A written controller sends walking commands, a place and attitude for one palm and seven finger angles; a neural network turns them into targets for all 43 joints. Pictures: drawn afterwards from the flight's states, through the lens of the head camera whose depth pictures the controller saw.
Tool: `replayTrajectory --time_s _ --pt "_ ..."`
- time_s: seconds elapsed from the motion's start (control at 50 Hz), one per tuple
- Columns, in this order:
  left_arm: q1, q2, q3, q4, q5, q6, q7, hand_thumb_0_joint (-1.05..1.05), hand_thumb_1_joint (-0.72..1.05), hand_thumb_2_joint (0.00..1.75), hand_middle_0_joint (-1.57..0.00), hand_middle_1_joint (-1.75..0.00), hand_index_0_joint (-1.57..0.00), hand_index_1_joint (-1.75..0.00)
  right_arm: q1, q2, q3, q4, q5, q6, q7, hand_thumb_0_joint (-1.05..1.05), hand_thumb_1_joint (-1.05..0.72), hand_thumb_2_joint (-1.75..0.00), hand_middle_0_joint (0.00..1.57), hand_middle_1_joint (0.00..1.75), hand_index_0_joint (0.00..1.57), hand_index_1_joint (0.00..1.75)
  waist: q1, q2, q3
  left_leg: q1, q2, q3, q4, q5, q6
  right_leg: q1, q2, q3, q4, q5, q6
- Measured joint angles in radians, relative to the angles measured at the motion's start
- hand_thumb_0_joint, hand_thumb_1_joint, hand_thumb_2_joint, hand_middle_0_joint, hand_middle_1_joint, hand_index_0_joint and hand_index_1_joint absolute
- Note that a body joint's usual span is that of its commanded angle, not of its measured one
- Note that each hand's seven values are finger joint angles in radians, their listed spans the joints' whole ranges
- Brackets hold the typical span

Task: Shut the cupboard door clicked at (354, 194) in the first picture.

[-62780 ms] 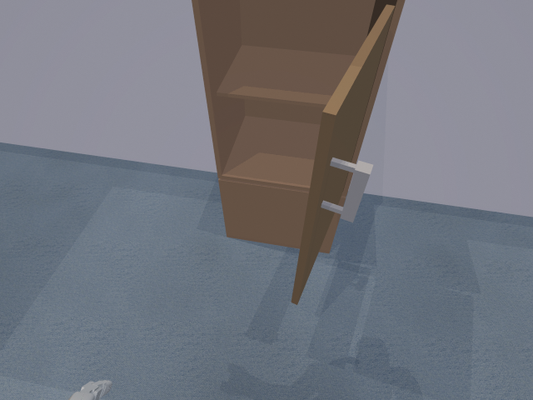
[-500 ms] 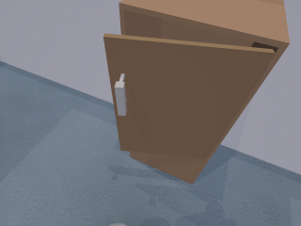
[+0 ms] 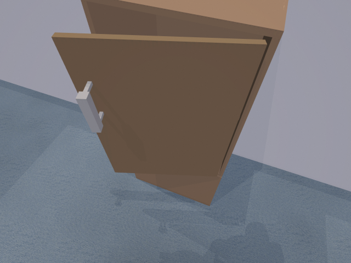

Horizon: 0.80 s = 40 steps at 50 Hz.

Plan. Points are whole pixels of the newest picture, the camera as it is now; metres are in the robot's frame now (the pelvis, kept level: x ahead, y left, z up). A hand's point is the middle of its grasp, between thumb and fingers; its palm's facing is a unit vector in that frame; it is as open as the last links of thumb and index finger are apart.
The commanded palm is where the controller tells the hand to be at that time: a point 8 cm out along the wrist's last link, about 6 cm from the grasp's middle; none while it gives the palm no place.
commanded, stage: come to a stop and stand still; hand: left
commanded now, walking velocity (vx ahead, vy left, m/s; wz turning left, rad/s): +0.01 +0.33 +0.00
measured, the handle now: (93, 107) +0.45 +0.23 +0.08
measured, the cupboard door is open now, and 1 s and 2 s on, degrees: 19 19 19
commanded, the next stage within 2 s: look again from close up in 0.74 s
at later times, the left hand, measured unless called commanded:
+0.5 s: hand out of the picture +0.01 +0.21 -0.18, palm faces +0.09 -0.98 -0.20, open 7.4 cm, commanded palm none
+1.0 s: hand out of the picture -0.01 +0.21 -0.16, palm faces +0.03 -0.97 -0.24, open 7.4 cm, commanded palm none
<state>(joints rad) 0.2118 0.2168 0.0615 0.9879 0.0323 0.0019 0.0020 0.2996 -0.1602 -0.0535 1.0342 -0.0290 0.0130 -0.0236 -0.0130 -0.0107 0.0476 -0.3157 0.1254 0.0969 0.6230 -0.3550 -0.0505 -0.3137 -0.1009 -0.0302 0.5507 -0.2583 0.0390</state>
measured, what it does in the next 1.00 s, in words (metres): steps on the spot: left foot, then right foot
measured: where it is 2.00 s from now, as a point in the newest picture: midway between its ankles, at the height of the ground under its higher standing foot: outside the picture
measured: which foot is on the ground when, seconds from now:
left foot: up 0.00-0.34, down 0.36-1.00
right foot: down 0.00-0.36, up 0.38-0.68, down 0.70-1.00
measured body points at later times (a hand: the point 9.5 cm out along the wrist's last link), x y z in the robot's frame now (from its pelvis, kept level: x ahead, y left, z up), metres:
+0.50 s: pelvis -0.01 +0.02 +0.01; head +0.03 +0.05 +0.46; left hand +0.00 +0.27 -0.16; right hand +0.09 -0.20 -0.13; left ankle +0.01 +0.10 -0.73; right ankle -0.04 -0.12 -0.67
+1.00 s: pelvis -0.03 +0.02 +0.01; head -0.03 +0.02 +0.46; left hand -0.01 +0.26 -0.14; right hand -0.01 -0.22 -0.14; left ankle +0.01 +0.10 -0.73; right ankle -0.06 -0.08 -0.73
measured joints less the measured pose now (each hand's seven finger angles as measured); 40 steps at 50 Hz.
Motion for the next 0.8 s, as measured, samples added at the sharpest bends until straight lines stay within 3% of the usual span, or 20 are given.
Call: replayTrajectory --time_s 0.06,0.12,0.2,0.28,0.34,0.38,0.4,0.46,0.52,0.64,0.7,0.8 --pt "-0.003 -0.054 -0.023 0.015 0.002 -0.009 0.004 0.01 0.91 0.90 -0.20 -0.30 -0.19 -0.29 -0.006 -0.045 -0.011 0.011 0.008 0.026 0.004 0.01 -0.91 -0.89 0.20 0.30 0.20 0.30 0.003 0.062 0.004 -0.051 -0.034 -0.065 0.161 -0.149 0.026 0.003 0.016 -0.019 0.051 -0.046 0.006" --pt "0.015 -0.076 -0.027 0.014 0.002 -0.018 0.019 0.01 0.93 0.90 -0.20 -0.30 -0.20 -0.30 -0.025 -0.059 -0.012 0.010 0.012 0.034 0.010 0.01 -0.91 -0.90 0.20 0.30 0.20 0.30 0.015 0.058 -0.001 -0.095 -0.083 -0.047 0.295 -0.133 0.020 0.027 0.008 -0.016 0.018 -0.036 0.004" --pt "0.026 -0.065 -0.024 0.006 0.006 -0.012 0.029 0.01 0.93 0.90 -0.20 -0.30 -0.20 -0.30 -0.062 -0.051 -0.009 -0.017 0.017 0.039 0.020 0.01 -0.91 -0.90 0.20 0.30 0.20 0.30 0.031 0.023 0.005 -0.130 -0.123 -0.020 0.341 -0.092 0.007 0.046 -0.003 -0.017 -0.023 -0.011 -0.001" --pt "0.035 -0.045 -0.016 0.001 0.010 0.001 0.033 0.01 0.92 0.90 -0.20 -0.30 -0.20 -0.30 -0.108 -0.040 -0.006 -0.053 0.019 0.038 0.025 0.01 -0.91 -0.90 0.20 0.30 0.20 0.30 0.050 -0.012 0.015 -0.112 -0.136 -0.014 0.233 -0.072 0.008 0.034 -0.010 -0.017 -0.021 -0.005 0.007" --pt "0.048 -0.026 -0.008 0.003 0.007 0.017 0.032 0.01 0.92 0.90 -0.21 -0.30 -0.20 -0.30 -0.126 -0.030 -0.001 -0.078 0.023 0.017 0.024 0.01 -0.91 -0.90 0.20 0.30 0.20 0.30 0.055 -0.033 0.015 -0.023 -0.135 -0.013 0.009 0.037 0.017 0.008 -0.013 -0.014 0.031 -0.028 0.022" --pt "0.046 -0.012 -0.002 0.010 0.000 0.037 0.033 0.01 0.91 0.90 -0.20 -0.30 -0.20 -0.30 -0.130 -0.019 0.002 -0.088 0.020 0.001 0.019 0.00 -0.91 -0.90 0.20 0.30 0.20 0.30 0.052 -0.050 0.018 -0.009 -0.143 -0.011 -0.024 0.079 0.091 -0.026 -0.015 -0.004 0.121 -0.118 0.007" --pt "0.041 -0.006 0.001 0.015 -0.002 0.047 0.035 0.01 0.91 0.90 -0.20 -0.30 -0.20 -0.30 -0.133 -0.010 0.006 -0.091 0.016 0.002 0.017 0.00 -0.91 -0.90 0.20 0.30 0.20 0.30 0.055 -0.059 0.022 -0.011 -0.147 -0.006 -0.015 0.071 0.110 -0.048 -0.006 0.011 0.187 -0.183 -0.004" --pt "0.031 -0.002 0.003 0.028 0.001 0.057 0.032 0.01 0.91 0.90 -0.20 -0.30 -0.20 -0.30 -0.131 0.014 0.020 -0.090 0.009 0.003 0.007 0.00 -0.91 -0.90 0.20 0.30 0.20 0.30 0.055 -0.067 0.018 0.010 -0.156 0.001 -0.059 0.084 0.125 -0.101 0.024 0.026 0.370 -0.218 -0.026" --pt "0.028 -0.013 -0.002 0.034 0.001 0.050 0.028 0.01 0.91 0.90 -0.20 -0.30 -0.19 -0.29 -0.125 0.030 0.029 -0.081 0.011 0.000 -0.001 0.00 -0.91 -0.89 0.20 0.30 0.20 0.30 0.052 -0.057 0.007 0.030 -0.167 0.003 -0.127 0.124 0.130 -0.106 0.041 0.019 0.435 -0.180 -0.027" --pt "0.029 -0.058 -0.025 0.045 -0.002 0.037 0.028 0.01 0.91 0.90 -0.20 -0.30 -0.19 -0.29 -0.111 0.023 0.027 -0.060 0.009 -0.013 -0.010 0.00 -0.93 -0.89 0.20 0.30 0.20 0.30 0.036 -0.025 -0.010 0.044 -0.189 0.015 -0.193 0.167 0.143 0.029 0.051 -0.008 0.174 -0.193 -0.026" --pt "0.030 -0.063 -0.028 0.056 -0.002 0.020 0.037 0.01 0.93 0.90 -0.20 -0.30 -0.19 -0.29 -0.097 0.019 0.024 -0.036 0.016 -0.015 -0.011 0.00 -0.93 -0.89 0.20 0.30 0.20 0.30 0.035 -0.018 -0.016 0.031 -0.195 0.026 -0.171 0.161 0.137 0.117 0.055 -0.004 -0.026 -0.078 -0.034" --pt "0.060 -0.073 -0.046 0.083 -0.009 -0.002 0.036 0.01 0.93 0.90 -0.20 -0.30 -0.19 -0.29 -0.063 -0.007 0.024 0.017 0.019 -0.006 -0.006 -0.01 -0.94 -0.89 0.20 0.30 0.20 0.30 0.017 0.020 -0.030 0.070 -0.173 0.014 -0.199 0.172 0.118 0.169 0.081 -0.015 -0.084 -0.061 -0.047"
